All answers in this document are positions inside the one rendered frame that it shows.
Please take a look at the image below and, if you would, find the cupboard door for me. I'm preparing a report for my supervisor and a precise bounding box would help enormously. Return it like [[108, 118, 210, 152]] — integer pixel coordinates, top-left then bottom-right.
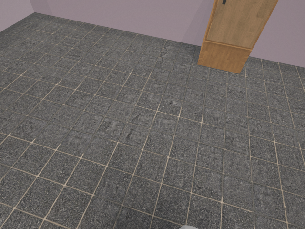
[[207, 0, 276, 48]]

